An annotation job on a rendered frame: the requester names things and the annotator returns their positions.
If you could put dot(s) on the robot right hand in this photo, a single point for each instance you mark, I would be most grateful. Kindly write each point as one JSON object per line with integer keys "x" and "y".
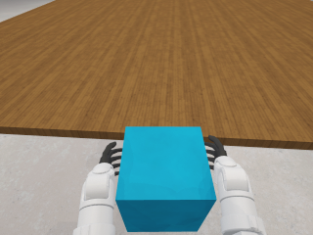
{"x": 218, "y": 150}

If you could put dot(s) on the robot left hand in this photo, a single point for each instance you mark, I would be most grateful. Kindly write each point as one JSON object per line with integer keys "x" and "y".
{"x": 107, "y": 156}

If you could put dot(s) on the robot right forearm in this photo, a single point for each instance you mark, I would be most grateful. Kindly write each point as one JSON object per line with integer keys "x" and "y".
{"x": 239, "y": 214}

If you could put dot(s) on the robot left forearm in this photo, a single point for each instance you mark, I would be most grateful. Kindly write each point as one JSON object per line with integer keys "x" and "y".
{"x": 97, "y": 202}

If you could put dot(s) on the carton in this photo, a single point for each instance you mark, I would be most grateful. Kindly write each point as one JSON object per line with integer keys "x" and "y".
{"x": 164, "y": 182}

